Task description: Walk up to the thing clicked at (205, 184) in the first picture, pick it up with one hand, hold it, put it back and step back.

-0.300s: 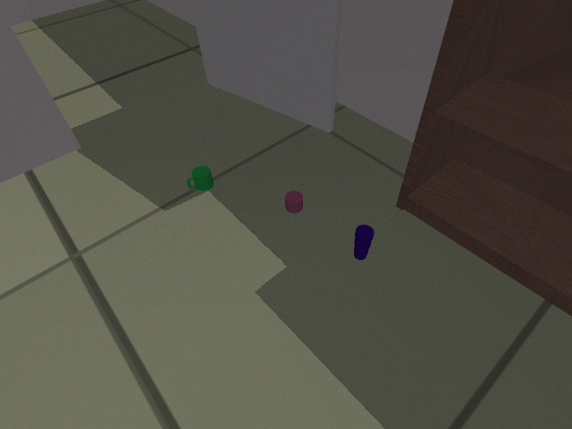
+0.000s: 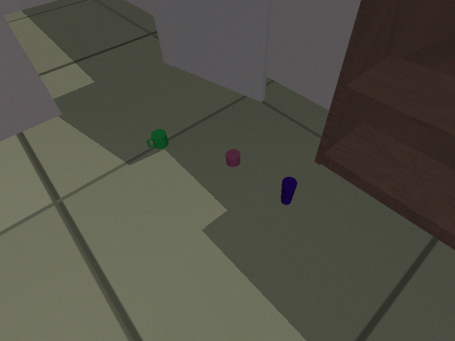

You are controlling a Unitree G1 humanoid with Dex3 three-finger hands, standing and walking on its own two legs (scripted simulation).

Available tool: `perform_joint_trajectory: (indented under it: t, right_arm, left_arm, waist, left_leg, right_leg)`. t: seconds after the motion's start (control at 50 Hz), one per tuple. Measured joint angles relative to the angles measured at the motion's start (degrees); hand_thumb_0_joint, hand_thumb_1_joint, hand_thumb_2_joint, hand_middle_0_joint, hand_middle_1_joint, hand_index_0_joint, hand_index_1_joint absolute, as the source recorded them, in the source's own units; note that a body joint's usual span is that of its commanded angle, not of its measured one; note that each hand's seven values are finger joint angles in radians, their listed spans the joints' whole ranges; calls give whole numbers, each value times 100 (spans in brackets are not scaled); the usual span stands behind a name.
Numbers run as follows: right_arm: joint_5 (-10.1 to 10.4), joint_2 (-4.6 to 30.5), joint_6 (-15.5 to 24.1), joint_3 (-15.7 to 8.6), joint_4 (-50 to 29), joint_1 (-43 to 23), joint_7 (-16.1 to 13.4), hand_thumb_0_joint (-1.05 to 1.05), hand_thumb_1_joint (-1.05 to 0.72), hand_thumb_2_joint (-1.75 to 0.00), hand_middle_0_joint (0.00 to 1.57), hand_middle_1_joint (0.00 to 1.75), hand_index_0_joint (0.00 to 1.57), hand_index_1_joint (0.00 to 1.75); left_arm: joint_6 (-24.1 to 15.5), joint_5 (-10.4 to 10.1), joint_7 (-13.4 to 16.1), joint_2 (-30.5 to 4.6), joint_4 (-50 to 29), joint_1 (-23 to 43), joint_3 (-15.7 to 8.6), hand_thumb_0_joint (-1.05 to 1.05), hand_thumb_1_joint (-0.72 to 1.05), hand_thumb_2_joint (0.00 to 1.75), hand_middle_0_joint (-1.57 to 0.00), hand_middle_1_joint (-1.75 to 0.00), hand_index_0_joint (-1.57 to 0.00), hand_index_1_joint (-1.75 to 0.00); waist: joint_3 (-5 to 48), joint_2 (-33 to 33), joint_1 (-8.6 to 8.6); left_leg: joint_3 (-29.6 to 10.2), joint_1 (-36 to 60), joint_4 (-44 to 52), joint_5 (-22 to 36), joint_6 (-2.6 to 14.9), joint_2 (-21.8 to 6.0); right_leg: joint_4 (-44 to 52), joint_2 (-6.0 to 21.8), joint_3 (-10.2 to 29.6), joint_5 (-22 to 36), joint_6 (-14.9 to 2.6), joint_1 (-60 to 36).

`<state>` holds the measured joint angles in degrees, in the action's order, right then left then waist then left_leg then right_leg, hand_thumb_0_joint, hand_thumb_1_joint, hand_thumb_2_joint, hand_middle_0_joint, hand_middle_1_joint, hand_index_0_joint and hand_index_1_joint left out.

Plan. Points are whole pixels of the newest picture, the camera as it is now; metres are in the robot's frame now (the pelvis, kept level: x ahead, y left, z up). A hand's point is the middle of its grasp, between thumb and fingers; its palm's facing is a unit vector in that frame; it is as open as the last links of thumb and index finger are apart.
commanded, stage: stand
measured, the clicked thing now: (157, 140) +1.36 +0.48 -0.74
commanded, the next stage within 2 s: walk up in 0.82 s
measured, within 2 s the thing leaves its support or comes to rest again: neither
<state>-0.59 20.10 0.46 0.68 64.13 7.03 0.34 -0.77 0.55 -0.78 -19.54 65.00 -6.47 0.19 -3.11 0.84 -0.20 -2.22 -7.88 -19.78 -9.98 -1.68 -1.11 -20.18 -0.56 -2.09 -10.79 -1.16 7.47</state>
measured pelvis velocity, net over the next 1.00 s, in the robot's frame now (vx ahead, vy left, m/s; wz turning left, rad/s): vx -0.01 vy -0.03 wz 0.20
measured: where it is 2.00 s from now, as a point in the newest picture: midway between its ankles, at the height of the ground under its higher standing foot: outside the picture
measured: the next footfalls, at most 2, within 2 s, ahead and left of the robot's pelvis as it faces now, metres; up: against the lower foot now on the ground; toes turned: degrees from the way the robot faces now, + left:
left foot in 1.40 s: +0.02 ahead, +0.09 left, +0.00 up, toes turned +38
right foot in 1.74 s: +0.22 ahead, -0.08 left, +0.00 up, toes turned +51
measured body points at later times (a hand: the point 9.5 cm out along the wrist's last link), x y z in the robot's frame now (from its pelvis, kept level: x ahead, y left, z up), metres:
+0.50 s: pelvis +0.01 +0.00 +0.00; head +0.02 +0.00 +0.45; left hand +0.09 +0.30 -0.13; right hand +0.09 -0.29 -0.13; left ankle +0.01 +0.14 -0.75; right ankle +0.00 -0.10 -0.75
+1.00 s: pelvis -0.01 -0.03 -0.01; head +0.05 -0.02 +0.44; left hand +0.08 +0.31 -0.12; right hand +0.07 -0.33 -0.14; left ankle +0.01 +0.14 -0.75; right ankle -0.01 -0.13 -0.73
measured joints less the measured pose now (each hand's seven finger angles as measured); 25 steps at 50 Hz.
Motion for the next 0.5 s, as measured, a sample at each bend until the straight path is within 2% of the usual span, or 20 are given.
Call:
perform_joint_trajectory:
  t: [0.5]
  right_arm:
    - [-4, -16, 8, 5, -19, -76, -35, 0, -90, -89, 20, 29, 21, 30]
  left_arm:
    - [19, 3, 16, -10, -28, 105, -29, 1, 91, 90, -20, -30, -21, -30]
  waist:
    - [38, -21, -6]
  left_leg:
    - [41, 186, 123, -27, 31, 27]
  right_leg:
    - [116, 29, 39, -21, 38, -174]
